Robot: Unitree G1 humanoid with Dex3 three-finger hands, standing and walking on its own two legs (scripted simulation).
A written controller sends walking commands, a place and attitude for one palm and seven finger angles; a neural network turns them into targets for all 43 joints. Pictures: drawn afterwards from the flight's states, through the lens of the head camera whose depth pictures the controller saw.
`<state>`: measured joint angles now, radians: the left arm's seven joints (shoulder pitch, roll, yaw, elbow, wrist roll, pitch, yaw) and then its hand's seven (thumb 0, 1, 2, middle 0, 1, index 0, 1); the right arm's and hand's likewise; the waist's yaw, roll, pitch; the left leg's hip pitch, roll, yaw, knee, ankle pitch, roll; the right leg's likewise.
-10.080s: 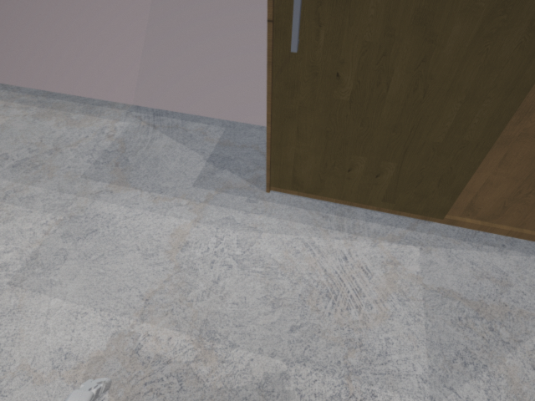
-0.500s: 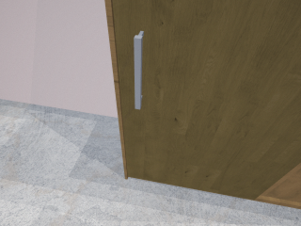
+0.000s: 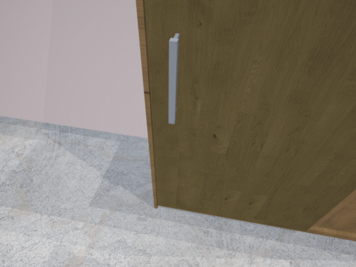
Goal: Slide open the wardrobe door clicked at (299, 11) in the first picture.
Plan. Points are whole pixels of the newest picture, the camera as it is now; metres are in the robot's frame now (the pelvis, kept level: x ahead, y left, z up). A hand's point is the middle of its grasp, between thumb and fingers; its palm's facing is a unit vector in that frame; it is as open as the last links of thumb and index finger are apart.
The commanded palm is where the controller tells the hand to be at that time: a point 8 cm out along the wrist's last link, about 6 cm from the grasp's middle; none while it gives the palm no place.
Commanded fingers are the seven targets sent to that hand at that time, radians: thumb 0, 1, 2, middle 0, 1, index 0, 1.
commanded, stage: come to a stop and stand still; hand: left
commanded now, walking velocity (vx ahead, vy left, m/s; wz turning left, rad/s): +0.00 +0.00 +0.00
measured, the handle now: (174, 83) +0.58 +0.05 +0.14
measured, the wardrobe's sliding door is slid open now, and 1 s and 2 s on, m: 0.00 0.00 0.00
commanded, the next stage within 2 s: look again from close up in 0.04 s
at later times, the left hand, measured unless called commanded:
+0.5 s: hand out of the picture -0.10 +0.15 -0.18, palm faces +0.10 -0.98 -0.17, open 7.3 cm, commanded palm none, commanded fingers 0.00 0.90 0.90 -0.20 -0.30 -0.20 -0.30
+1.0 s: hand out of the picture -0.02 +0.21 -0.18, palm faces -0.02 -0.98 -0.19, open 7.3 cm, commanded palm none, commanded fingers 0.00 0.90 0.90 -0.20 -0.30 -0.20 -0.30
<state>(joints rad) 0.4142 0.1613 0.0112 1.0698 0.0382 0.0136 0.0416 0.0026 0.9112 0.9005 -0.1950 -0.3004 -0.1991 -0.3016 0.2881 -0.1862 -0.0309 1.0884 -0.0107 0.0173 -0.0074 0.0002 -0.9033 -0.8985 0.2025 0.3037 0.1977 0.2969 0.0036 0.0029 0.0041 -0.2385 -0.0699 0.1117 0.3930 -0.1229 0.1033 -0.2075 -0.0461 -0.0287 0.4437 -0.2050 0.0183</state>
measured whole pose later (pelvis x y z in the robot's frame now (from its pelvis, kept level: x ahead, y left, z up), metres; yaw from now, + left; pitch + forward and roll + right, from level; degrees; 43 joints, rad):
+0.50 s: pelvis -0.02 +0.00 +0.00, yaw +1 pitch -3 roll -1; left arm 0.47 0.12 0.02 1.08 0.04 0.01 0.04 0.00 0.91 0.90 -0.19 -0.30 -0.20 -0.30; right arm 0.28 -0.17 -0.04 1.09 -0.01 0.04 -0.01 0.00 -0.90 -0.90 0.20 0.30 0.20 0.30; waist 0.02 0.01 0.01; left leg -0.28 -0.07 0.11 0.43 -0.19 0.06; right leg -0.24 -0.04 -0.01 0.46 -0.22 0.01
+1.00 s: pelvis -0.04 +0.03 +0.01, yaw -2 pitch +0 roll -1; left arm 0.32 0.17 0.04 1.06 0.02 0.04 0.04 0.00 0.91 0.90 -0.19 -0.30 -0.20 -0.30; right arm 0.33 -0.11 -0.03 1.11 -0.01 0.00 -0.02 0.00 -0.90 -0.90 0.20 0.30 0.20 0.30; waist -0.04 -0.03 -0.03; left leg -0.21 -0.09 0.15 0.23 -0.04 0.10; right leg -0.10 -0.04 -0.02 0.42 -0.34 -0.02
